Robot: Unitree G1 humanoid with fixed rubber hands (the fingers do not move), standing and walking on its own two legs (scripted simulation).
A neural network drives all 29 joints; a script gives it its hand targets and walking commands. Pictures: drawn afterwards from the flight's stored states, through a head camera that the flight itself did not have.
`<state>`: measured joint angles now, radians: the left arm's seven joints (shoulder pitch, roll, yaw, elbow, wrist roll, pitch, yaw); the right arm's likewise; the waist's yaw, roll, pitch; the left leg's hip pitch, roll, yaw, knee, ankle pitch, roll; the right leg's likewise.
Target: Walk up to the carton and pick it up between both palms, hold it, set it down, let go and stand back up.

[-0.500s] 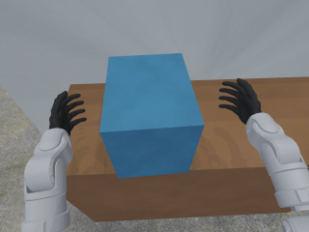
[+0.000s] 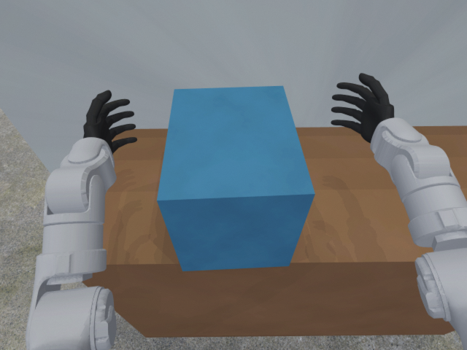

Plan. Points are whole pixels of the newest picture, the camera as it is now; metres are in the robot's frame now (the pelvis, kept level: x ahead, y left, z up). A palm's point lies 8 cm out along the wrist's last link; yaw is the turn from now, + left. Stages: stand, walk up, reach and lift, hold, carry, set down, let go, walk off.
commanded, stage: reach and lift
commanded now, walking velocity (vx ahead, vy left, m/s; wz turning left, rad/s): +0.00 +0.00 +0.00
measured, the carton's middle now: (232, 179) +0.42 +0.04 +0.04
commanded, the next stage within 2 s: none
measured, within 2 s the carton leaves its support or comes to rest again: neither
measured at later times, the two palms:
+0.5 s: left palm (122, 189) +0.36 +0.23 +0.08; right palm (341, 168) +0.42 -0.16 +0.08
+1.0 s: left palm (139, 187) +0.38 +0.21 +0.06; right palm (328, 169) +0.43 -0.15 +0.07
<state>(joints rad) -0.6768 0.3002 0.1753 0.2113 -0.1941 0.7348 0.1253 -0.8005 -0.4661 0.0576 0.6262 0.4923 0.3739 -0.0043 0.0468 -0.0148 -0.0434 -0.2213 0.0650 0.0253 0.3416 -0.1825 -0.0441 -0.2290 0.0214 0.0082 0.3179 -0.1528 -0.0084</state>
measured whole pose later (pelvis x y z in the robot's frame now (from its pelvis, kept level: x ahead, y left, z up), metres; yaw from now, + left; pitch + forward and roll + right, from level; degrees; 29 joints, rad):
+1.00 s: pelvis -0.01 +0.00 -0.01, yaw +1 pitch +12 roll -1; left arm -0.77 0.16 0.08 1.11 -0.15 -0.16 0.12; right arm -0.84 -0.23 0.09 1.18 0.31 -0.15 -0.06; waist 0.06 0.00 -0.16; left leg -0.48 0.07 -0.02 0.49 -0.22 -0.06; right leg -0.47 0.03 -0.03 0.44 -0.18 -0.01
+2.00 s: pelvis -0.01 +0.00 -0.01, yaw +1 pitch +9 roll -1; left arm -0.73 0.00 0.30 0.96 0.11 -0.12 0.14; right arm -0.81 -0.08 -0.23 1.08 0.00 -0.11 -0.09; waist 0.06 -0.02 -0.09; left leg -0.39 0.07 -0.01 0.43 -0.20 -0.05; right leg -0.37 0.03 -0.02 0.37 -0.16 -0.01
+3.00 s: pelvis -0.01 +0.00 +0.00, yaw +2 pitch +3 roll -1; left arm -0.65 -0.02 0.33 0.86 0.25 -0.13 0.08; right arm -0.69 -0.01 -0.34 1.07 -0.21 -0.34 -0.12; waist 0.06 -0.04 -0.05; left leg -0.20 0.06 -0.01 0.30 -0.15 -0.05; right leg -0.19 0.02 -0.03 0.27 -0.13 -0.01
